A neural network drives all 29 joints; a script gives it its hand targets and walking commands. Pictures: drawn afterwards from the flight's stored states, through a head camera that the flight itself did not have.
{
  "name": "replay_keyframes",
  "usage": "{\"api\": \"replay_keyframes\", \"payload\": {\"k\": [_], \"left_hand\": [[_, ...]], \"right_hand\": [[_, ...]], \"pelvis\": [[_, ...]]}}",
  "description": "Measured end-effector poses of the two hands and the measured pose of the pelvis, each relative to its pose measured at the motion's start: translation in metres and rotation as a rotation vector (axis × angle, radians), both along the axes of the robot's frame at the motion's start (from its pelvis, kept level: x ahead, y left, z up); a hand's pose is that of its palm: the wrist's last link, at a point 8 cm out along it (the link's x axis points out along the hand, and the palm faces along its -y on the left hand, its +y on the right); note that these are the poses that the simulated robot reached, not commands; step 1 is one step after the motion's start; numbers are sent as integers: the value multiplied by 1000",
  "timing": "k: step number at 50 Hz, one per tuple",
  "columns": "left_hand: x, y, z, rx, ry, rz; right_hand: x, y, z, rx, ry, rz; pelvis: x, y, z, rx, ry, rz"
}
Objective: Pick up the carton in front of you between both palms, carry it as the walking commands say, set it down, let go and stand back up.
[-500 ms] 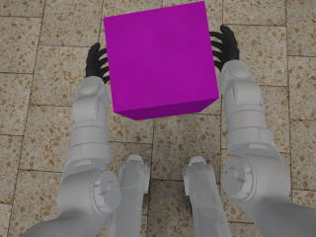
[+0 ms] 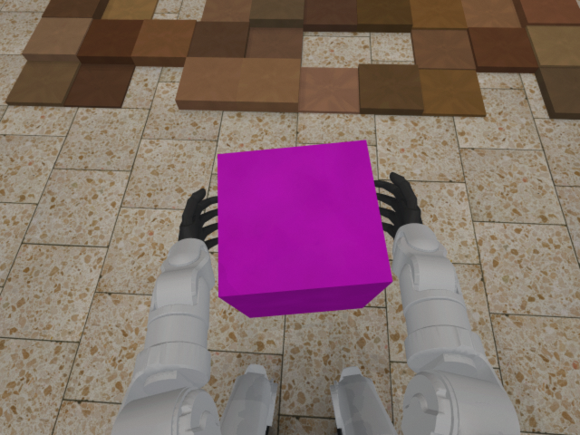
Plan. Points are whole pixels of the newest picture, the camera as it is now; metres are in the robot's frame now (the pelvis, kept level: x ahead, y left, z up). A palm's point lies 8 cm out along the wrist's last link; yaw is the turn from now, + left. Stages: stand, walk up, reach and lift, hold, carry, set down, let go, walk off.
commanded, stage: reach and lift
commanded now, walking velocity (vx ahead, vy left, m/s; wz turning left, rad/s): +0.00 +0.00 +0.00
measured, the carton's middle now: (299, 241) +0.42 +0.01 -0.11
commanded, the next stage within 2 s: hold in 1.66 s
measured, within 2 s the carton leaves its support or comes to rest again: neither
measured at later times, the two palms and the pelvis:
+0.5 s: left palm (157, 226) +0.36 +0.15 +0.11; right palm (454, 211) +0.37 -0.15 +0.11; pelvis +0.05 +0.00 +0.12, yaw +0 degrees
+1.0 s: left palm (139, 228) +0.33 +0.15 +0.15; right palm (490, 221) +0.33 -0.15 +0.16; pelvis +0.04 +0.00 +0.13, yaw -1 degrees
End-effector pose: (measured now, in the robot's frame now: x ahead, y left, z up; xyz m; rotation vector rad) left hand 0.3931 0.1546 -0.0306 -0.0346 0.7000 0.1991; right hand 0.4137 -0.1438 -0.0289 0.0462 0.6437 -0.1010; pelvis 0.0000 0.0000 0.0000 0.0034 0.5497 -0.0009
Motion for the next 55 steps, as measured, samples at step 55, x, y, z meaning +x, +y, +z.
{"api": "replay_keyframes", "payload": {"k": [55], "left_hand": [[-62, -4, 184, 46, 14, -92]], "right_hand": [[-76, -4, 189, -74, 21, -11]], "pelvis": [[40, 2, 133, -6, -605, -14]]}}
